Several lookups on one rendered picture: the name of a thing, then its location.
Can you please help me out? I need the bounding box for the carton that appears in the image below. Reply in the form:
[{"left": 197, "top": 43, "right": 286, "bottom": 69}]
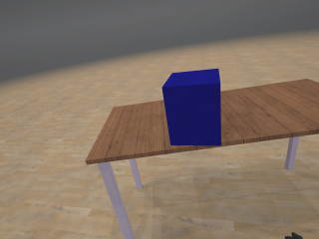
[{"left": 162, "top": 69, "right": 221, "bottom": 146}]

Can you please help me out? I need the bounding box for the table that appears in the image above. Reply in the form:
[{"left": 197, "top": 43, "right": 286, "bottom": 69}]
[{"left": 85, "top": 79, "right": 319, "bottom": 239}]

